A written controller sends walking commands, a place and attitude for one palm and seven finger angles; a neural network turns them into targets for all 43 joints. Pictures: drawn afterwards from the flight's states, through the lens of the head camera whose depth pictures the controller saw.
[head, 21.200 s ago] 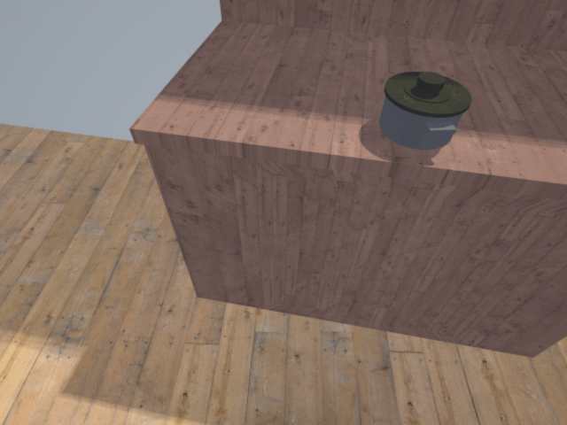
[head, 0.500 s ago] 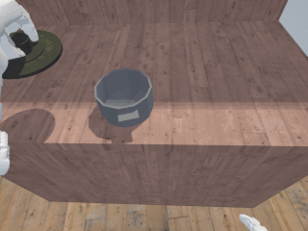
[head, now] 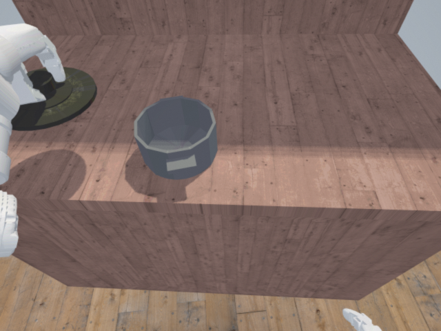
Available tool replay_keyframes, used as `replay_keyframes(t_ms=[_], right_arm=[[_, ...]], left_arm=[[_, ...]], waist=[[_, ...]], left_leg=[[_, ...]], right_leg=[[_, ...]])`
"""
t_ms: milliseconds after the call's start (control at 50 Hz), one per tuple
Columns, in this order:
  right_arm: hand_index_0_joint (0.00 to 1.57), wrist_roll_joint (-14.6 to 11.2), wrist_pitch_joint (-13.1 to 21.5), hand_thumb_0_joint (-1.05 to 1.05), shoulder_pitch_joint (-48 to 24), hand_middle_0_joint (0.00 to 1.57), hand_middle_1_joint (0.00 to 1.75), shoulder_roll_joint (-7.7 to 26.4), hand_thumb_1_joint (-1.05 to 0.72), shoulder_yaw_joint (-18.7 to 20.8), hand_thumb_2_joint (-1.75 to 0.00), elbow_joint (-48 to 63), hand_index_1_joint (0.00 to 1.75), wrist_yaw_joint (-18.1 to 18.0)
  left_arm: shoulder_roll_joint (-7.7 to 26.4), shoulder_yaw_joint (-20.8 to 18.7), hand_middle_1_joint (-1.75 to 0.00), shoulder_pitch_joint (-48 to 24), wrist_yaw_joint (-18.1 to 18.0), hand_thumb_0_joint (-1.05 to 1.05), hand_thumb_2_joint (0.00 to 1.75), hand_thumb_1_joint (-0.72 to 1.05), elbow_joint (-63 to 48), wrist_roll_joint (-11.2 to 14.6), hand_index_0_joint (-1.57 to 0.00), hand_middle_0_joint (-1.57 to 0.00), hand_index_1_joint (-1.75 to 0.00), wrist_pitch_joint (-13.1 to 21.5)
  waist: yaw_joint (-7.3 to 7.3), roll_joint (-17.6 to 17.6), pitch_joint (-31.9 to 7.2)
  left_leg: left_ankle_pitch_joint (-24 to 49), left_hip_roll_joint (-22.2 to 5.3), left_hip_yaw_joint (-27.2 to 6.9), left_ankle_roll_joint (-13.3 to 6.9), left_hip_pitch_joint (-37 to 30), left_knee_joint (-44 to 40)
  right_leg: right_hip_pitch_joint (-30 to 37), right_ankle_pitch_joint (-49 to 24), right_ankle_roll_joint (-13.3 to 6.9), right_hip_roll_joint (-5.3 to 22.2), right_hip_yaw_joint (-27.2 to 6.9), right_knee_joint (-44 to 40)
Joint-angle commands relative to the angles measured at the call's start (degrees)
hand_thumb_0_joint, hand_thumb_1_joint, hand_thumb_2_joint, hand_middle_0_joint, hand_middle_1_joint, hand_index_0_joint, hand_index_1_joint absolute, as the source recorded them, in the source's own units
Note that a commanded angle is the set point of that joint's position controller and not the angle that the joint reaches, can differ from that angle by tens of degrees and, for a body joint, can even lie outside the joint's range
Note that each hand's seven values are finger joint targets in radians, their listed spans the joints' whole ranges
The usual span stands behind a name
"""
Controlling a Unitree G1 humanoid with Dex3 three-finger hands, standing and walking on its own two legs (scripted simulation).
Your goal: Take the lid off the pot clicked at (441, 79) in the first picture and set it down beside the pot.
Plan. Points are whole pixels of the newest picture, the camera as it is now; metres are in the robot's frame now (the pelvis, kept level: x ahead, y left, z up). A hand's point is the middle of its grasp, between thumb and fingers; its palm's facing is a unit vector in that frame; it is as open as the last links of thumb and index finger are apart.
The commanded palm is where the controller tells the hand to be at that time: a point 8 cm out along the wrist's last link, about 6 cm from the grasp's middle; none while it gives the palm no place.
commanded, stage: lower the lid onto the table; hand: left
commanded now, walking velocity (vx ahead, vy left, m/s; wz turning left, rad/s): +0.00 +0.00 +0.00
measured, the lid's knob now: (37, 83) +0.47 +0.30 +0.22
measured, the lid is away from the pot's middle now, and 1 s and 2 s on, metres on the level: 0.22 0.22 0.23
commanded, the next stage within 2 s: none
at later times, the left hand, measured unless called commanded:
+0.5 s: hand (36, 100) +0.45 +0.31 +0.20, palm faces -0.30 -0.09 -0.95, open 8.0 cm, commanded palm +0.44 +0.31 +0.27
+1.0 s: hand (50, 115) +0.45 +0.31 +0.16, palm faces -0.37 -0.10 -0.92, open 8.0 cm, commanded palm +0.45 +0.31 +0.23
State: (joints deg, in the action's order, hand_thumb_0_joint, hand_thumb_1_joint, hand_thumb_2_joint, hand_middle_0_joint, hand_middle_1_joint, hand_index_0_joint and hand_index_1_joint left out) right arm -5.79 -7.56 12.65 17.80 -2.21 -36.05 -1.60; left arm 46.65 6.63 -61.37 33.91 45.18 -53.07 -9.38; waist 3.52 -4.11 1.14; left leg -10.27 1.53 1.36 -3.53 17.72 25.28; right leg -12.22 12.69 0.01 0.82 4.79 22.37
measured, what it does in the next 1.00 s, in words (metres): stands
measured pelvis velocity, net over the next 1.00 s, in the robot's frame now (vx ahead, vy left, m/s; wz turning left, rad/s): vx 0.01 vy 0.02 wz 0.00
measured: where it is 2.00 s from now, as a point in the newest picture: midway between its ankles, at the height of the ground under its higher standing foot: outside the picture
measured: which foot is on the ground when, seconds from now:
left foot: down 0.00-1.00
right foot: down 0.00-1.00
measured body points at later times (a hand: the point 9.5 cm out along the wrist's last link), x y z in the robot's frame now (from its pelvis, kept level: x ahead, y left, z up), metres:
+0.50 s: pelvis +0.01 +0.01 +0.00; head +0.05 +0.00 +0.45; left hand +0.46 +0.31 +0.25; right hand +0.09 -0.27 -0.12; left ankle +0.03 +0.08 -0.74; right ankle -0.01 -0.12 -0.74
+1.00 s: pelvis +0.01 +0.02 +0.00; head +0.06 +0.01 +0.45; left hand +0.47 +0.31 +0.21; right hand +0.09 -0.25 -0.12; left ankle +0.03 +0.08 -0.74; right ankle -0.01 -0.12 -0.74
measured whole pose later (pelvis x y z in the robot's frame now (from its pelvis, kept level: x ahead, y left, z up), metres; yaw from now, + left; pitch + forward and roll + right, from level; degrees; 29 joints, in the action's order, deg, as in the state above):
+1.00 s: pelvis +0.01 +0.02 +0.00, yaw +0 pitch +5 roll -2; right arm -4.9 -8.4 15.2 17.7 -0.8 -36.3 -0.9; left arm 44.2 5.1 -55.0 30.5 48.6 -51.5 -2.7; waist 4.8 -3.1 0.3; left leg -11.4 2.6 1.7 -5.1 20.1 26.4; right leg -13.8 12.8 0.9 1.8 4.3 21.8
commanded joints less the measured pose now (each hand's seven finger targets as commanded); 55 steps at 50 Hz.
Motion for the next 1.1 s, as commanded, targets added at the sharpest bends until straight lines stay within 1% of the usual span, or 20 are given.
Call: replay_keyframes(t_ms=[0,80,120,180,220,280,300,380,400,480,580,600,680,780,800,860,920,980,1020,1080], right_arm=[[0.20,0.1,1.5,0.00,0.0,0.20,0.30,8.5,-0.90,3.4,-0.90,6.3,0.30,-0.5],[0.20,-0.2,0.8,0.00,-0.4,0.20,0.30,8.8,-0.90,3.9,-0.90,6.9,0.30,-0.3],[0.20,0.3,0.9,0.00,-0.2,0.20,0.30,8.6,-0.90,4.0,-0.90,7.3,0.30,-0.5],[0.20,-0.2,0.7,0.00,0.7,0.20,0.30,9.0,-0.90,4.4,-0.90,6.6,0.30,-0.5],[0.20,0.0,0.4,0.00,0.5,0.20,0.30,8.8,-0.90,4.2,-0.90,6.8,0.30,-0.5],[0.20,-0.1,0.6,0.00,1.3,0.20,0.30,9.0,-0.90,4.6,-0.90,6.2,0.30,-0.6],[0.20,0.1,0.7,0.00,1.8,0.20,0.30,9.1,-0.90,4.6,-0.90,6.0,0.30,-0.6],[0.20,0.1,1.0,0.00,1.8,0.20,0.30,9.5,-0.90,4.8,-0.90,5.9,0.30,-0.6],[0.20,0.4,1.1,0.00,2.1,0.20,0.30,9.2,-0.90,4.8,-0.90,6.2,0.30,-0.5],[0.20,0.1,0.9,0.00,2.4,0.20,0.30,9.4,-0.90,4.8,-0.90,5.7,0.30,-0.2],[0.20,0.5,1.0,0.00,2.3,0.20,0.30,9.5,-0.90,5.0,-0.90,5.9,0.30,-0.2],[0.20,0.6,1.0,0.00,2.6,0.20,0.30,9.1,-0.90,4.9,-0.90,6.0,0.30,-0.2],[0.20,0.5,0.8,0.00,2.3,0.20,0.30,9.3,-0.90,5.1,-0.90,5.9,0.30,-0.1],[0.20,0.7,1.0,0.00,3.0,0.20,0.30,9.4,-0.90,5.1,-0.90,5.6,0.30,-0.1],[0.20,0.9,0.9,0.00,3.0,0.20,0.30,9.2,-0.90,5.1,-0.90,5.7,0.30,0.1],[0.20,0.7,0.8,0.00,3.1,0.20,0.30,9.0,-0.90,5.0,-0.90,5.2,0.30,-0.1],[0.20,0.9,0.7,0.00,3.1,0.20,0.30,9.2,-0.90,5.1,-0.90,5.6,0.30,-0.1],[0.20,0.8,0.8,0.00,4.1,0.20,0.30,9.6,-0.90,5.1,-0.90,4.8,0.30,-0.3],[0.20,1.0,0.9,0.00,3.8,0.20,0.30,9.4,-0.90,5.1,-0.90,5.2,0.30,-0.4],[0.20,0.9,0.9,0.00,4.8,0.20,0.30,9.7,-0.90,5.2,-0.90,4.6,0.30,-0.7]], left_arm=[[22.8,-10.5,-0.87,-26.8,-3.5,0.00,1.18,0.52,-7.8,-1.5,-0.87,-0.86,-0.88,1.1],[18.6,-6.9,-0.87,-27.8,-3.2,0.00,1.18,0.52,-9.9,0.0,-0.87,-0.86,-0.88,2.0],[24.7,-12.5,-0.87,-26.4,-3.8,0.00,1.18,0.52,-11.5,-1.3,-0.87,-0.86,-0.88,2.4],[18.3,-7.6,-0.87,-24.6,-3.3,0.00,1.18,0.52,-9.4,0.4,-0.87,-0.86,-0.88,2.6],[22.0,-10.8,-0.87,-24.8,-3.7,0.00,1.18,0.52,-10.8,-0.5,-0.87,-0.86,-0.88,2.8],[16.9,-6.7,-0.87,-25.0,-3.6,0.00,1.18,0.52,-10.8,0.9,-0.87,-0.86,-0.88,2.9],[22.5,-11.1,-0.87,-27.2,-4.2,0.00,1.18,0.52,-13.9,-0.1,-0.87,-0.86,-0.88,3.2],[19.3,-8.8,-0.87,-25.1,-4.3,0.00,1.18,0.52,-10.5,0.9,-0.87,-0.86,-0.88,3.8],[23.5,-12.0,-0.87,-27.3,-4.9,0.00,1.18,0.52,-15.4,-0.2,-0.87,-0.86,-0.88,4.3],[17.8,-8.5,-0.87,-21.3,-4.5,0.00,1.18,0.52,-7.4,1.1,-0.87,-0.86,-0.88,4.2],[17.7,-8.3,-0.87,-24.4,-5.0,0.00,1.18,0.52,-11.3,1.2,-0.87,-0.86,-0.88,4.8],[21.2,-11.1,-0.87,-26.4,-5.4,0.00,1.18,0.52,-14.2,0.3,-0.87,-0.86,-0.88,5.1],[14.7,-6.6,-0.87,-23.6,-5.1,0.00,1.18,0.52,-10.8,1.7,-0.87,-0.86,-0.88,5.3],[16.0,-7.8,-0.87,-23.0,-5.7,0.00,1.18,0.52,-8.7,1.5,-0.87,-0.86,-0.88,5.9],[19.1,-10.0,-0.87,-25.9,-6.0,0.00,1.18,0.52,-13.1,0.7,-0.87,-0.86,-0.88,6.3],[15.2,-7.6,-0.87,-23.8,-5.8,0.00,1.18,0.52,-8.5,1.1,-0.87,-0.86,-0.88,6.2],[17.3,-9.2,-0.87,-23.7,-6.2,0.00,1.18,0.52,-8.5,0.8,-0.87,-0.86,-0.88,6.7],[14.6,-6.6,-0.87,-22.2,-6.3,0.00,1.18,0.52,-4.2,1.6,-0.87,-0.86,-0.88,7.0],[19.2,-10.2,-0.87,-24.8,-6.8,0.00,1.18,0.52,-7.3,0.5,-0.87,-0.86,-0.88,7.8],[15.5,-6.8,-0.87,-24.1,-6.8,0.00,1.18,0.52,-4.7,1.3,-0.87,-0.86,-0.88,8.4]], waist=[[0.05,1.5,-22.5],[1.11,-1.9,-22.6],[0.28,-2.3,-25.1],[1.46,-2.7,-21.9],[0.92,-2.4,-22.8],[1.98,-3.4,-22.0],[0.97,-2.3,-24.5],[1.64,-4.5,-23.4],[0.71,-4.6,-27.2],[1.80,-3.6,-21.3],[1.94,-4.5,-24.4],[1.28,-3.9,-26.8],[2.14,-4.1,-24.0],[2.06,-3.5,-23.6],[1.44,-3.2,-26.6],[2.03,-2.1,-23.5],[1.85,-2.2,-24.6],[2.40,-2.5,-21.5],[1.77,-2.3,-25.4],[2.51,-3.2,-23.8]], left_leg=[[11.9,1.1,-2.8,-1.7,-11.9,-1.5],[14.4,0.9,-3.0,-2.0,-13.7,-1.0],[16.0,1.2,-3.0,-2.4,-14.8,-0.2],[15.9,0.7,-3.4,-2.1,-15.0,-0.6],[15.2,0.9,-3.2,-2.3,-14.9,-0.5],[15.5,0.5,-4.1,-2.1,-17.0,-0.5],[14.7,0.5,-4.2,-2.0,-16.9,-0.8],[16.2,0.6,-4.3,-1.9,-17.0,-0.4],[18.4,0.5,-4.9,-1.8,-18.7,-0.3],[18.2,0.3,-5.0,-1.6,-16.6,0.0],[19.9,0.3,-5.7,-1.5,-19.4,0.3],[20.6,0.2,-6.0,-1.4,-19.9,-0.1],[20.1,0.1,-6.1,-1.2,-19.5,0.1],[19.1,0.2,-6.2,-1.1,-18.6,0.1],[19.8,0.2,-6.5,-1.0,-19.8,-0.2],[17.5,0.2,-6.4,-1.1,-18.6,-0.3],[17.1,0.5,-6.3,-1.2,-18.1,-0.1],[15.0,0.3,-6.1,-1.0,-16.7,-0.3],[15.0,0.8,-5.8,-1.5,-17.1,0.0],[17.5,0.2,-6.1,-1.1,-17.6,0.1]], right_leg=[[3.8,-14.5,-2.4,-3.0,-2.0,-1.7],[2.3,-15.6,-2.6,-2.7,-1.8,-1.8],[3.4,-16.2,-2.7,-3.2,-2.3,-1.4],[0.3,-14.6,-2.6,-3.1,-1.4,-2.3],[1.0,-14.3,-2.6,-3.5,-1.5,-1.9],[-1.8,-12.5,-2.7,-3.5,-1.0,-2.7],[0.7,-13.0,-2.6,-3.8,-1.5,-2.2],[-1.4,-12.9,-2.9,-3.5,-1.1,-2.3],[0.6,-14.0,-2.8,-3.7,-1.5,-1.7],[-2.9,-12.9,-2.9,-3.6,-0.8,-2.4],[-3.3,-13.0,-3.0,-3.7,-0.8,-2.2],[-1.6,-13.6,-2.8,-4.0,-1.2,-1.9],[-4.2,-12.6,-2.9,-3.7,-0.7,-2.1],[-4.2,-12.1,-3.1,-3.7,-0.7,-2.0],[-2.5,-12.8,-2.9,-4.0,-1.1,-1.8],[-4.5,-11.7,-2.7,-4.0,-0.7,-1.9],[-3.6,-11.6,-2.9,-4.1,-1.0,-1.8],[-5.5,-10.4,-3.1,-3.8,-0.8,-2.3],[-2.6,-11.9,-3.0,-4.0,-1.3,-1.7],[-4.8,-12.0,-3.0,-3.8,-0.8,-1.9]])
